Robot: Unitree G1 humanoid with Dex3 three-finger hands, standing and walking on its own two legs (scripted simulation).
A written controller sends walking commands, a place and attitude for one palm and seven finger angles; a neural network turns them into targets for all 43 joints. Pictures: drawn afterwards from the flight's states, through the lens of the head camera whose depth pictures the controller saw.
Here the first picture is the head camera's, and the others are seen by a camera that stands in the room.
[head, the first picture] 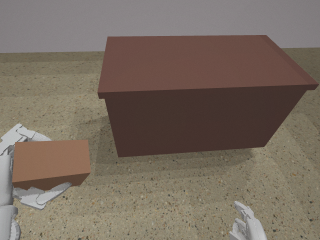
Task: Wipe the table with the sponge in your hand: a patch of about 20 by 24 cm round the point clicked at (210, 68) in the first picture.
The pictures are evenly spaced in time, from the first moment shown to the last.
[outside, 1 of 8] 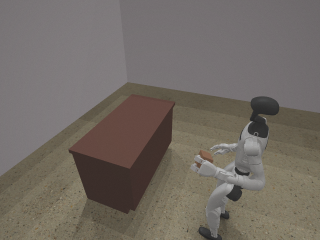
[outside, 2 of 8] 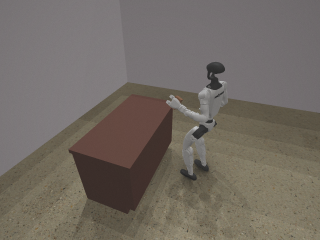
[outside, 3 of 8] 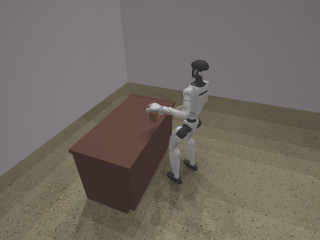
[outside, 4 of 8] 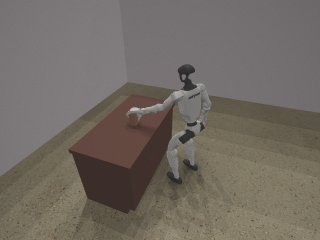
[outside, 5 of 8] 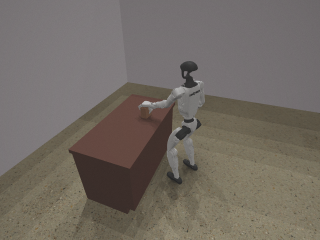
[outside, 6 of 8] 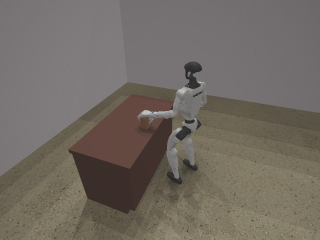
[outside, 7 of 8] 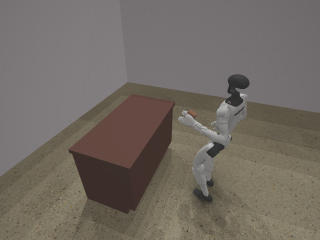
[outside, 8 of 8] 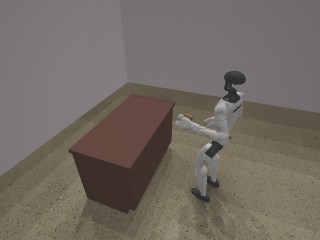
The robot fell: no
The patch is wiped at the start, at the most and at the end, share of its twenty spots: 0.00 0.85 0.85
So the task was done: no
